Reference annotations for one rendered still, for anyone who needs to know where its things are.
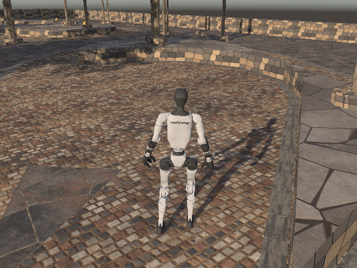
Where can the robot left upper arm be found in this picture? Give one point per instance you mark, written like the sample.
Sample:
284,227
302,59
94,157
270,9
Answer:
162,117

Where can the humanoid robot head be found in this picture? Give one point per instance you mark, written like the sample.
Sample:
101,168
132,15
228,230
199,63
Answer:
180,96

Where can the robot left hand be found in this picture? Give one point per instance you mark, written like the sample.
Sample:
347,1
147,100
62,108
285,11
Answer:
149,159

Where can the robot left thigh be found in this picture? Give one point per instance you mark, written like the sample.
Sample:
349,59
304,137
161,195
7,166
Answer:
165,166

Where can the robot right upper arm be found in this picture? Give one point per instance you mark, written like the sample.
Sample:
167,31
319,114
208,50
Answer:
200,128

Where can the robot right hand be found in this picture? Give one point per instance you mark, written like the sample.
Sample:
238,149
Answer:
210,166

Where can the right robot forearm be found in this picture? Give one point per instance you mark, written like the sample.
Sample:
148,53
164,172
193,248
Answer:
206,151

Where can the left robot forearm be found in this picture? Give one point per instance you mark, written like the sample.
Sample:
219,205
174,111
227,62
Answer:
150,147

